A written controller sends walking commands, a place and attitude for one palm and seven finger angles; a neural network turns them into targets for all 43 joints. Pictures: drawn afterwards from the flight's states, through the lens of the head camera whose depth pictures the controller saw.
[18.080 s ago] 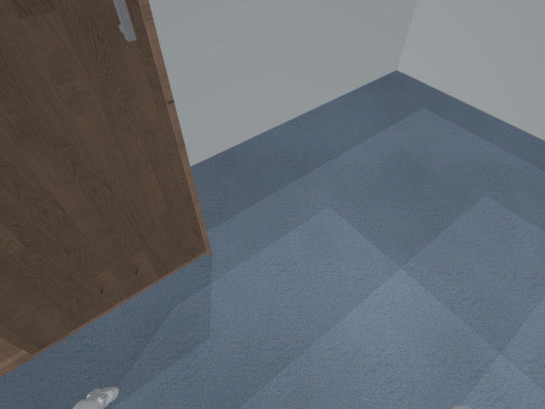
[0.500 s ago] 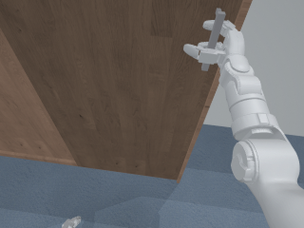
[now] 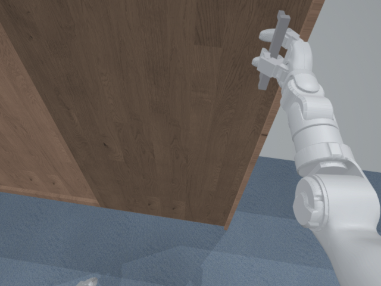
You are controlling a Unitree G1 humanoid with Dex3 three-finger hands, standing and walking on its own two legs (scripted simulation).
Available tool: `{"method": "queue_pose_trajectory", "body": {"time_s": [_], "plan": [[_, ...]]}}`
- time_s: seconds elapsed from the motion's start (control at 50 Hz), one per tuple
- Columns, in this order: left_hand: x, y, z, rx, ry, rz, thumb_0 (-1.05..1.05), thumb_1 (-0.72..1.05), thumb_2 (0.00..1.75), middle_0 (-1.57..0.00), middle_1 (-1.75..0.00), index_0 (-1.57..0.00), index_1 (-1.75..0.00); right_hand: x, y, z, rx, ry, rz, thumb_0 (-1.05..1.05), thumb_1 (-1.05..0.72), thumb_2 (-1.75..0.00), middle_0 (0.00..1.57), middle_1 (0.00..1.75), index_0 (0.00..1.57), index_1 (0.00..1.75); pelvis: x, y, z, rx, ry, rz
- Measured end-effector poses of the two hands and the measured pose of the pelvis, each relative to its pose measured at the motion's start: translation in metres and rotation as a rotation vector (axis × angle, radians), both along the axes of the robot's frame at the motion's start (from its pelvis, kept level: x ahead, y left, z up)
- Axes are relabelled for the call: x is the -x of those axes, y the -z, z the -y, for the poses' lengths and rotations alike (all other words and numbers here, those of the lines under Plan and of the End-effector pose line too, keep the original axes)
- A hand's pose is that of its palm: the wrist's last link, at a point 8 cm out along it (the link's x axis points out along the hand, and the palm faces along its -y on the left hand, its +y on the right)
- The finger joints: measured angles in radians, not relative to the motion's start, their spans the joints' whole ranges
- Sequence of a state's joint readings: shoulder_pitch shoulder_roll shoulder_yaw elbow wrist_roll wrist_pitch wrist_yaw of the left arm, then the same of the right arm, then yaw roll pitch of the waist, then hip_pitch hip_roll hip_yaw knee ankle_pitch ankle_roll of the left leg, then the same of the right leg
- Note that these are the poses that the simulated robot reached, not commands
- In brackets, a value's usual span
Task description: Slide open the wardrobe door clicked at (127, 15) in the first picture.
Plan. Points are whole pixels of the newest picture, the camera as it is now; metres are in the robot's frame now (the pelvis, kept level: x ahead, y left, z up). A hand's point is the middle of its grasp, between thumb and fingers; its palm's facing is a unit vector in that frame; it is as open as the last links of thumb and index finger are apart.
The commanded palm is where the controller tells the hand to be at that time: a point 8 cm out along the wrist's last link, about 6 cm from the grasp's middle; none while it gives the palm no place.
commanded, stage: grip the handle and tug to test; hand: right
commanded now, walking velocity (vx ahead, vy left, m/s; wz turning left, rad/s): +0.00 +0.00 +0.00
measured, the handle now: (271, 52) +0.54 -0.09 +0.25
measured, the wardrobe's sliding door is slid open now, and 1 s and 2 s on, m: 0.00 0.00 0.00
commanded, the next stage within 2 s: tug the door sideways, standing still in 0.52 s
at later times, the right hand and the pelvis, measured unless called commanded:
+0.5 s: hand (262, 63) +0.48 -0.07 +0.25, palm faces +0.00 +1.00 +0.03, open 5.4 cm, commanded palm +0.44 -0.12 +0.25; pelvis +0.01 +0.00 +0.00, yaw +2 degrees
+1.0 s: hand (261, 62) +0.48 -0.06 +0.25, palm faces +0.06 +1.00 -0.03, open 5.4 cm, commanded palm +0.46 -0.08 +0.25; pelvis +0.02 +0.00 +0.00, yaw -3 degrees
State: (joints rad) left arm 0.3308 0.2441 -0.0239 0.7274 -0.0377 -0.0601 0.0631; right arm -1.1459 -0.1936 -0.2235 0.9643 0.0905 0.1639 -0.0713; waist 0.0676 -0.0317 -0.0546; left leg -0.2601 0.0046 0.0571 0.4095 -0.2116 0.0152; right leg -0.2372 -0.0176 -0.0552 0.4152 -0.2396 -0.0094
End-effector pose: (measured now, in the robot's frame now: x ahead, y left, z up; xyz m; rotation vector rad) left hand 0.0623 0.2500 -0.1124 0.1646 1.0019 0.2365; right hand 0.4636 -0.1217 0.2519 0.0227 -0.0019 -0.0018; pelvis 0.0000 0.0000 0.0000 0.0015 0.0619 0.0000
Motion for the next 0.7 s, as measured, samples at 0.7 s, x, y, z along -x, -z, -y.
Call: {"method": "queue_pose_trajectory", "body": {"time_s": [0.7], "plan": [[-0.083,-0.012,0.008,0.039,0.032,0.108,0.01,0.91,0.90,-0.20,-0.30,-0.20,-0.30,0.005,0.001,-0.002,0.001,-0.004,0.025,0.00,-0.79,-0.80,0.33,1.39,0.34,1.31,-0.030,-0.002,0.000,0.002,-0.017,0.013]]}}
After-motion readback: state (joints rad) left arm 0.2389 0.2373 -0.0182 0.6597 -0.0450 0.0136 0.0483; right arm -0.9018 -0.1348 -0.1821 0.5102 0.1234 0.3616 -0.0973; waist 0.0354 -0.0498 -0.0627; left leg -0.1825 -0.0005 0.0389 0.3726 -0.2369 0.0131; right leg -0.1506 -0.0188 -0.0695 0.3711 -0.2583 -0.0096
